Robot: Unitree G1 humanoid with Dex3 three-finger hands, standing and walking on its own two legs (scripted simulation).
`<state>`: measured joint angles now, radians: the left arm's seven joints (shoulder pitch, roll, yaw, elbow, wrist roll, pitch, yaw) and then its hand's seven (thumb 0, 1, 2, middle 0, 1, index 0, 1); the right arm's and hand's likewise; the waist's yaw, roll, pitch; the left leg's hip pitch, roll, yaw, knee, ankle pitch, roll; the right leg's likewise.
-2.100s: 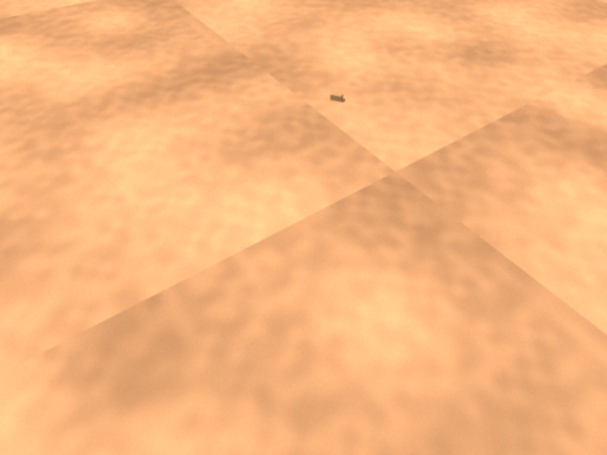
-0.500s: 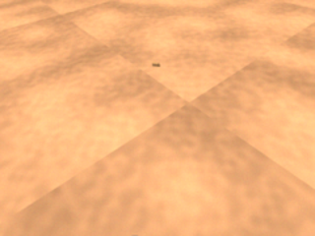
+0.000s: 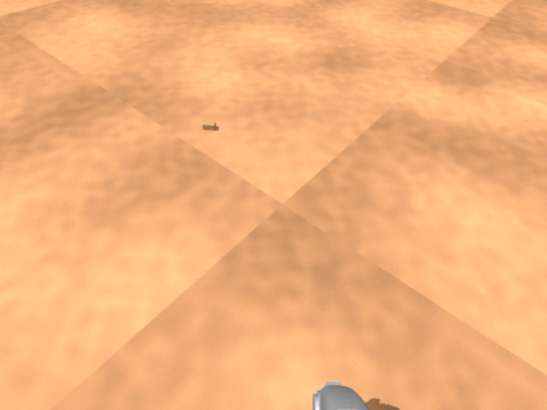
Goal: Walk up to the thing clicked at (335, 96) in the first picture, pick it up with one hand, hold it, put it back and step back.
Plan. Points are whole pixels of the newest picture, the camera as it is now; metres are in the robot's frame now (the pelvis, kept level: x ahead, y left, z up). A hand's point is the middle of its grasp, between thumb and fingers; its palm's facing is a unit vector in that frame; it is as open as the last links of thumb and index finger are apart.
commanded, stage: walk up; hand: left
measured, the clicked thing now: (209, 125) +1.76 +0.32 -0.76
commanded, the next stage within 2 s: none
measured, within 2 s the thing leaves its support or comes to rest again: neither
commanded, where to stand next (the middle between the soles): +1.38 +0.04 m, yaw +1 degrees
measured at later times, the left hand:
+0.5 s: hand (154, 299) +0.34 +0.22 -0.12, palm faces +0.00 -0.92 -0.38, open 7.3 cm
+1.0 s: hand (166, 186) +0.64 +0.25 -0.14, palm faces -0.08 -0.93 -0.36, open 7.3 cm
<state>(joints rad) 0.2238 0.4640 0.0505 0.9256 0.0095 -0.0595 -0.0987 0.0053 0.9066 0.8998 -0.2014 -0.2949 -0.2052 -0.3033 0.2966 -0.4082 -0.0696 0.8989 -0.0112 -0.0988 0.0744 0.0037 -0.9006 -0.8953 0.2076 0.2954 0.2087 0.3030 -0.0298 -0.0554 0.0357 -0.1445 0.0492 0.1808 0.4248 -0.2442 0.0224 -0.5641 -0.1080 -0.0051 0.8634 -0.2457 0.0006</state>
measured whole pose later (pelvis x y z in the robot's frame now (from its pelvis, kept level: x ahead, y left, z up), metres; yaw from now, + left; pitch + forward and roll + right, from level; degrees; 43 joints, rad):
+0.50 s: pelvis +0.29 -0.05 +0.00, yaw +1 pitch -1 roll -1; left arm 0.29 0.39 0.04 0.91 0.01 -0.10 -0.06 0.00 0.90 0.90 -0.21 -0.30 -0.21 -0.30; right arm 0.21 -0.43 -0.07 0.91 -0.02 -0.05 0.10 0.01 -0.91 -0.90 0.20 0.29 0.20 0.30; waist 0.02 0.07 0.05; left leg -0.58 0.11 0.00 0.78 -0.14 -0.01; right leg -0.09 0.00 -0.11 0.38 -0.27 -0.03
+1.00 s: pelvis +0.56 -0.02 +0.00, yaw +0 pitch -2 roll +2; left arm 0.23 0.43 0.05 0.92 0.02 -0.05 -0.08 0.00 0.91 0.90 -0.20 -0.30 -0.21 -0.30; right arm 0.30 -0.40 -0.05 0.89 -0.01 -0.09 0.07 0.00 -0.90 -0.90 0.21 0.30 0.21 0.30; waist -0.02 -0.03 0.06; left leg -0.08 0.00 0.13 0.41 -0.29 0.03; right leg -0.53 -0.13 -0.02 0.70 -0.15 -0.01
